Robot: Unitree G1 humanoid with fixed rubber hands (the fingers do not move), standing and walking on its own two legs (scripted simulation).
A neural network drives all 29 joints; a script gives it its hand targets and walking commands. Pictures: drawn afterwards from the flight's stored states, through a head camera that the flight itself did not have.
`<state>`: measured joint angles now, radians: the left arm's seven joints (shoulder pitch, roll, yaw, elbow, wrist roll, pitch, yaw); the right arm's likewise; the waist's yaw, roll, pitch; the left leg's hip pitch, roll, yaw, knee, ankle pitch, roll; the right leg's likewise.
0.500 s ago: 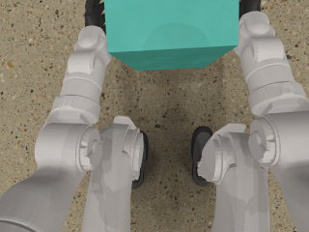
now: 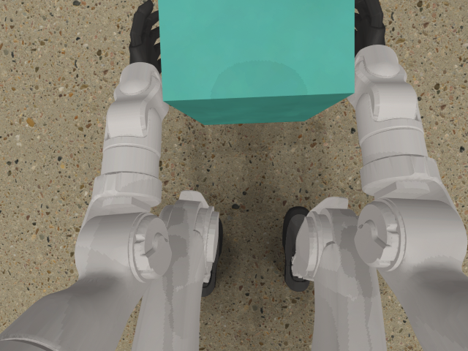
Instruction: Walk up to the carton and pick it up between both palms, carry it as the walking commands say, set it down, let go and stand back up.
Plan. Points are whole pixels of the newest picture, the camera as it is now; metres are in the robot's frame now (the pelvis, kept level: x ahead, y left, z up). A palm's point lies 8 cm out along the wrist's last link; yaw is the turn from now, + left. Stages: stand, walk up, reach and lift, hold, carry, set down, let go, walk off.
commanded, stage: reach and lift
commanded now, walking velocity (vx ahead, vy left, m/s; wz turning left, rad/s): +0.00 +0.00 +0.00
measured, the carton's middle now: (253, 67) +0.52 +0.00 -0.18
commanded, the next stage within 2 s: none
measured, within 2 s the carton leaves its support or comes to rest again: neither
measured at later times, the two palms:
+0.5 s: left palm (125, 54) +0.49 +0.15 -0.03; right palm (396, 39) +0.51 -0.15 -0.04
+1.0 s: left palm (87, 43) +0.47 +0.15 +0.05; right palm (443, 23) +0.49 -0.15 +0.04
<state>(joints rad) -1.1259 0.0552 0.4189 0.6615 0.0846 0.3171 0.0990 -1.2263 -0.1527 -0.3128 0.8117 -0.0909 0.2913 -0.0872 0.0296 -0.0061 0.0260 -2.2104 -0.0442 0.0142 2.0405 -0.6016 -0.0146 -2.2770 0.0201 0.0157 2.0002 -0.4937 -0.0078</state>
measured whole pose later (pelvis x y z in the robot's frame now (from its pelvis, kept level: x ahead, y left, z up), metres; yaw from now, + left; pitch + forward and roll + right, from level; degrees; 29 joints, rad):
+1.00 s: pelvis +0.01 -0.01 +0.10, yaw -1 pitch +43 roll +2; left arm -0.94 -0.03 0.50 0.61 0.18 0.39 0.03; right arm -1.01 -0.03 -0.39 0.71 -0.20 0.37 -0.06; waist 0.04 -0.01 -0.19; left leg -1.90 -0.04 -0.01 1.70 -0.54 -0.02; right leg -1.97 0.04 0.02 1.67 -0.45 -0.01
